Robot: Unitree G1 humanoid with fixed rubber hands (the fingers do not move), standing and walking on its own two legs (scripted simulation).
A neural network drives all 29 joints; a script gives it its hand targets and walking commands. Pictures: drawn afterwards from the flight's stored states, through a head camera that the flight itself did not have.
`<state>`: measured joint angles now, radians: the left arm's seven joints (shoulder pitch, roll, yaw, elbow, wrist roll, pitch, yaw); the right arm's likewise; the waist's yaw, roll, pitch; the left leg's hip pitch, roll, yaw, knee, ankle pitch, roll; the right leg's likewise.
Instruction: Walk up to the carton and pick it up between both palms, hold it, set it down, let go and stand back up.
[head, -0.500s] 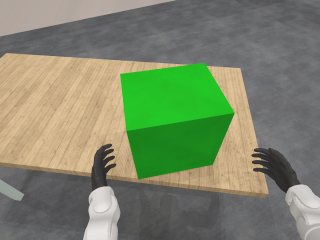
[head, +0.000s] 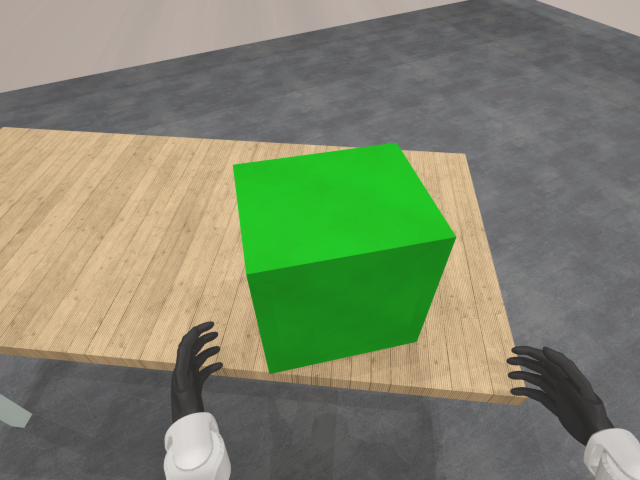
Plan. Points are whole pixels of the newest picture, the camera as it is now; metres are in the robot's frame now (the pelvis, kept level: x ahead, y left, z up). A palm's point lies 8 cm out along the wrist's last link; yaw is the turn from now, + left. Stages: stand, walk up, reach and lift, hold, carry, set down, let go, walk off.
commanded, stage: set down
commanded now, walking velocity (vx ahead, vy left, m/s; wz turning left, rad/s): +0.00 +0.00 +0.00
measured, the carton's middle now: (332, 260) +0.42 +0.03 +0.01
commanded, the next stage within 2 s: let go in 1.82 s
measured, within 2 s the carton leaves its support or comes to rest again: neither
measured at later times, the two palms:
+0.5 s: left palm (185, 407) +0.20 +0.20 -0.01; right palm (572, 418) +0.21 -0.26 -0.02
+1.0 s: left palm (177, 431) +0.18 +0.22 -0.04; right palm (558, 427) +0.20 -0.25 -0.03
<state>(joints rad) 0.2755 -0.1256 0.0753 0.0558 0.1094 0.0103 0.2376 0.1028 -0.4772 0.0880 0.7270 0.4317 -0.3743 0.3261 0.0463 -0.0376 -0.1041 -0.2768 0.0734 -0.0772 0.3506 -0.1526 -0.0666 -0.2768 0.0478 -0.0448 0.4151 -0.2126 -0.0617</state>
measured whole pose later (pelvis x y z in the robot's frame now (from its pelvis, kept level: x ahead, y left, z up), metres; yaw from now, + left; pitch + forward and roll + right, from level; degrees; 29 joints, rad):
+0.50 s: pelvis +0.02 +0.01 +0.00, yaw +0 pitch +4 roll +0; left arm 0.31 -0.09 0.08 0.11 0.11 0.03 0.17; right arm 0.17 -0.48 0.08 0.69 0.43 -0.32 0.28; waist 0.04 -0.05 -0.09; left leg -0.25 0.06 -0.08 0.35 -0.18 -0.07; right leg -0.24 0.04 -0.04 0.38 -0.22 -0.05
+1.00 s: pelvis +0.02 +0.02 +0.00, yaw +0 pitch +3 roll +0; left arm 0.32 -0.01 0.08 0.26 0.11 0.02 0.11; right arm 0.18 -0.43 0.08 0.69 0.36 -0.29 0.20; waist 0.04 -0.05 -0.07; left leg -0.24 0.06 -0.08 0.35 -0.18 -0.07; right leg -0.21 0.03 -0.04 0.37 -0.22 -0.04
